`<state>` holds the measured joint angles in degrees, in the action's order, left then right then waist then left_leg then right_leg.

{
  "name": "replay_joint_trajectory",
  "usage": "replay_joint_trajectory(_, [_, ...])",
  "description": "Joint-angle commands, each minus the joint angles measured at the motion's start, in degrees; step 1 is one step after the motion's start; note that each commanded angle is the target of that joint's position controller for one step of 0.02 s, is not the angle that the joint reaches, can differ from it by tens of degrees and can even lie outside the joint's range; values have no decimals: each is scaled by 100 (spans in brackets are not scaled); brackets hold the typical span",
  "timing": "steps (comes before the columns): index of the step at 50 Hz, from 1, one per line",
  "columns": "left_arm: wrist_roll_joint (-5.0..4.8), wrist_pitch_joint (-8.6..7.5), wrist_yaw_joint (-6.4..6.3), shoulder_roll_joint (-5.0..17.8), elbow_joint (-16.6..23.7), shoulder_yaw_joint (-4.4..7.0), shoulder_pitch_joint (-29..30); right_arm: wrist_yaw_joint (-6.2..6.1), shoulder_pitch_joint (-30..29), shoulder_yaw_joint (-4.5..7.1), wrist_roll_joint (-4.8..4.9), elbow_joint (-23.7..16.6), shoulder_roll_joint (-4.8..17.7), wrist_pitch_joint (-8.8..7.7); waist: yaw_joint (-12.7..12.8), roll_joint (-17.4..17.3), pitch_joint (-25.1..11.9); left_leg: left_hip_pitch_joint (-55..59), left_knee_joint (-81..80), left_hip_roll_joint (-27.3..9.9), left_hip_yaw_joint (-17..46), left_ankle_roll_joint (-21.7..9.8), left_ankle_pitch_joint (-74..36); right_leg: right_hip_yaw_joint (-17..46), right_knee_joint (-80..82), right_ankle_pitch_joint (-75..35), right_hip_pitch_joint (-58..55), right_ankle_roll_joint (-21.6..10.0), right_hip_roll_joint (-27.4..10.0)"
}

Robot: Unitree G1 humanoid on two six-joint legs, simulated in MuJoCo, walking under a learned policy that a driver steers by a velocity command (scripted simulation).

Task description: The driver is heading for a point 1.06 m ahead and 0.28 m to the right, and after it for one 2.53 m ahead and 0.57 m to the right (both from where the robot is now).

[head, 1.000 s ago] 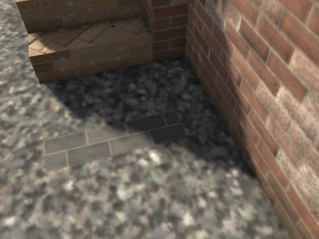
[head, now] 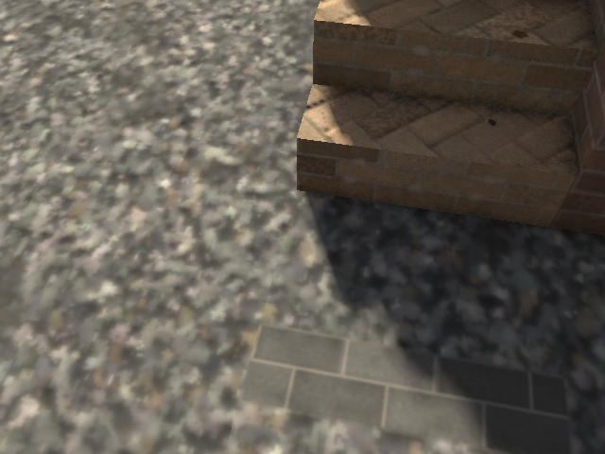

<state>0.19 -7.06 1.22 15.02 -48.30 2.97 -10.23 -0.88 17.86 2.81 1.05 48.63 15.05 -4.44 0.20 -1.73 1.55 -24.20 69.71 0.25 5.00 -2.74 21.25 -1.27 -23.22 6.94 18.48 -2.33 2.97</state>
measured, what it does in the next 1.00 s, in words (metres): walks ahead, turning right: left foot, then right foot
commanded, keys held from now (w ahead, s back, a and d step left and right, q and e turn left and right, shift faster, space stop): w+e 0.98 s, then w+q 0.02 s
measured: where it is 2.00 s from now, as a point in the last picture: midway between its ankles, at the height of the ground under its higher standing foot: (412, 283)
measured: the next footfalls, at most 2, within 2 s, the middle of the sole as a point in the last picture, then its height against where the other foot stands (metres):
left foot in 0.30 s outside the picture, level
right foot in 0.82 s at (408, 432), level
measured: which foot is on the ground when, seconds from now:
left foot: up 0.00-0.28, down 0.30-0.84, up 0.86-1.00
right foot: down 0.00-0.30, up 0.32-0.80, down 0.82-1.00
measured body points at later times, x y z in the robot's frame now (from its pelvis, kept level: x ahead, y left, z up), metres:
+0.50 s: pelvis +0.26 +0.04 +0.01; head +0.27 +0.05 +0.46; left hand +0.41 +0.29 -0.12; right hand +0.29 -0.24 -0.10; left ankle +0.28 +0.14 -0.74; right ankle +0.23 -0.12 -0.65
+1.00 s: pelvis +0.47 -0.10 +0.00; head +0.51 -0.14 +0.45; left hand +0.70 +0.09 -0.11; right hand +0.44 -0.39 -0.13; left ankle +0.53 +0.06 -0.66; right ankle +0.48 -0.17 -0.74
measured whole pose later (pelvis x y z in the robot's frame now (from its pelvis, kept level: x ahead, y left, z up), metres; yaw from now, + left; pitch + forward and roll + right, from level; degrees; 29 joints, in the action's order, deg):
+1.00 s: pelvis +0.47 -0.10 +0.00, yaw -32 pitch +1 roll +0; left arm 1.1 -1.3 1.5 16.6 -42.8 4.4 -15.2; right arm 1.0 11.5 2.2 -3.4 43.4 16.2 -3.2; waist -0.1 -1.7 4.5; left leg -27.7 64.4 -5.9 0.6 1.8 20.9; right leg 0.3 -26.8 10.1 17.8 -5.9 6.1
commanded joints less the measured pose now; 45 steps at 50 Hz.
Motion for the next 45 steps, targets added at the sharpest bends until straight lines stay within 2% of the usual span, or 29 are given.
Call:
replay_joint_trajectory(1, [-9, -33, 35, 426, 80, 63, -298, 20, 176, 41, -54, -433, 160, -114, -118, 541, -298, -1010, -388, -600, 42, 8, -271, 1901, 1376, -509, -946, -1282, -1469])
replay_joint_trajectory(4, [-122, -4, -17, 737, 34, 144, -449, 25, -496, -59, -164, -729, 59, -158, -40, 485, -90, -950, -1775, -628, -195, 183, -658, 1573, 1583, -656, -546, -1364, -1405])
replay_joint_trajectory(7, [-170, 68, -67, 967, 22, 206, -625, 80, -1150, -101, -104, -880, 153, -207, 135, 570, -46, -338, -3033, -363, -329, 316, -1697, 1270, 1516, -516, -218, -1141, -1186])
replay_joint_trajectory(10, [-234, 129, -78, 996, -80, 204, -1008, 113, -1584, -62, -23, -1050, 377, -244, 253, 655, -76, 6, -3665, -203, -248, 356, -2069, 1514, 1256, -207, -432, -978, -1302])
replay_joint_trajectory(12, [-242, 181, -102, 1006, -88, 203, -1066, 121, -1598, 10, -4, -1106, 562, -282, 139, 693, -118, 400, -4054, -164, -205, 281, -1954, 1769, 966, 232, -567, -813, -1367])
replay_joint_trajectory(13, [-228, 211, -120, 980, -76, 193, -1063, 112, -1422, 57, -9, -1062, 632, -294, 8, 696, -168, 753, -4217, -148, -234, 223, -1817, 1807, 721, 370, -548, -708, -1296])
replay_joint_trajectory(14, [-194, 233, -132, 850, -56, 151, -1080, 81, -994, 133, -20, -945, 741, -299, -198, 686, -324, 1379, -4360, -175, -274, 126, -1607, 1759, 286, 373, -394, -577, -1102])
replay_joint_trajectory(15, [-136, 225, -125, 544, 48, 52, -972, 31, -232, 241, -91, -841, 1016, -316, -584, 394, -749, 2436, -4463, -776, 266, -141, -1313, 1465, -934, 494, 145, -352, -713])
replay_joint_trajectory(16, [-96, 149, -129, 54, 239, -89, -1257, 0, 480, 377, -182, -772, 1538, -257, -678, -999, -1478, 4103, -4706, -2086, 1926, -694, -843, 672, -2906, 1846, 1664, -24, -51])
replay_joint_trajectory(17, [-249, 95, -142, 216, 353, -69, -1517, 57, 726, 375, -192, -654, 1453, -210, -582, -1802, -1699, 4204, -5294, -2660, 3636, -1145, 274, 761, -4187, 2643, 2657, -16, -113])
replay_joint_trajectory(18, [-322, 127, -159, 703, 291, 66, -1327, 90, 414, 251, -144, -727, 963, -240, -533, -1019, -1053, 3614, -5401, -2432, 3185, -1004, 524, 1033, -4766, 2171, 2891, -47, -411])
replay_joint_trajectory(19, [-299, 181, -162, 751, 312, 105, -1071, 116, 54, 168, -109, -774, 693, -249, -415, -665, -638, 3027, -5462, -2161, 2315, -820, 50, 947, -4810, 1681, 2843, -44, -578])
replay_joint_trajectory(20, [-240, 241, -163, 662, 304, 118, -993, 143, -310, 111, -117, -792, 507, -252, -246, -469, -407, 2546, -5620, -1877, 1679, -728, -521, 901, -4646, 1281, 2643, 10, -741])
replay_joint_trajectory(21, [-201, 304, -149, 575, 338, 141, -937, 152, -517, 92, -135, -769, 414, -254, -111, -538, -229, 2201, -5782, -1701, 1183, -673, -968, 876, -4446, 1022, 2471, 41, -884])
replay_joint_trajectory(23, [-188, 405, -91, 381, 414, 127, -852, 153, -586, 131, -169, -684, 443, -298, -18, -514, -127, 1826, -6006, -1502, 475, -670, -1768, 741, -4364, 629, 2192, 108, -961])
replay_joint_trajectory(25, [-171, 452, -62, 299, 544, 126, -687, 122, -452, 190, -176, -563, 553, -331, -6, -319, -105, 1872, -6067, -1526, 54, -750, -2408, 766, -4151, 295, 2338, 162, -979])
replay_joint_trajectory(29, [-153, 454, 32, 201, 836, 84, -75, 43, -297, 260, -170, -387, 758, -275, -133, -186, 29, 2050, -6150, -1527, -621, -731, -2636, 662, -2916, -572, 2432, 189, -953])
replay_joint_trajectory(32, [-127, 439, 153, 162, 1103, 36, 585, 3, -132, 303, -118, -301, 930, -218, -350, -122, 212, 2150, -6152, -1576, -1018, -662, -2533, 321, -2134, -957, 2280, 111, -902])
replay_joint_trajectory(36, [-156, 449, 275, 238, 1449, 38, 1130, 1, 138, 356, -16, -142, 1090, -92, -449, -131, 394, 2728, -5869, -1766, -1309, -516, -2788, 12, -1597, -408, 2282, -125, -817])
replay_joint_trajectory(37, [-160, 452, 297, 289, 1513, 58, 1158, -1, 146, 373, 2, -127, 1147, -53, -403, -185, 357, 2830, -5673, -1785, -1408, -462, -3259, -116, -1508, -139, 2128, -225, -729])
replay_joint_trajectory(39, [-139, 484, 301, 480, 1539, 159, 838, -32, 85, 422, 32, -160, 1347, 15, -111, -396, -8, 2889, -4833, -1757, -1616, -345, -5261, -491, -1455, 460, 1281, -465, -315])
replay_joint_trajectory(40, [-151, 497, 279, 683, 1392, 286, 170, -53, 20, 434, 44, -182, 1405, 65, 299, -396, -388, 2754, -3878, -1634, -1766, -251, -6011, -643, -1242, 474, 380, -635, -25])
replay_joint_trajectory(41, [-159, 512, 193, 1057, 1121, 496, -828, -84, 42, 393, 29, -225, 1333, 83, 788, -217, -914, 2006, -2514, -1390, -1875, -43, -5657, -493, -909, 124, -1206, -863, 152])
replay_joint_trajectory(42, [-181, 563, 45, 1631, 984, 640, -1415, -60, 275, 206, -235, -402, 780, 25, 726, 1017, -1398, 192, -556, -969, -1830, 223, -1748, 1431, -917, -324, -2938, -1248, -1147])
replay_joint_trajectory(43, [350, 581, -25, 1791, 978, 576, -1478, 107, 693, 131, -420, -648, 473, 16, 379, 1467, -2339, -1311, 985, 13, -1023, 429, 1401, 4249, -23, -203, -4000, -1980, -2280])
replay_joint_trajectory(44, [327, 617, -52, 1650, 982, 591, -1516, 165, -36, 149, -386, -742, 694, -18, 646, 630, -1909, -1903, 1024, -241, -296, 368, 885, 4079, 473, 92, -3743, -1771, -2113])
replay_joint_trajectory(45, [256, 614, -60, 1462, 906, 529, -1190, 203, -409, 120, -298, -841, 699, -75, 510, 478, -1013, -2004, 681, -473, -291, 338, 280, 3287, 548, -39, -2905, -1636, -1966])
Keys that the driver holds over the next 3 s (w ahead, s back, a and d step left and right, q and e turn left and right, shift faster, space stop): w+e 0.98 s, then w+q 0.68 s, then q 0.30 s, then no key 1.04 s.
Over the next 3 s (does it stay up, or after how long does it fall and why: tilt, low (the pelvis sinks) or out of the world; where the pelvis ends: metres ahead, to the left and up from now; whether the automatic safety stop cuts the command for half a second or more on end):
stays up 0.89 -0.19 0.00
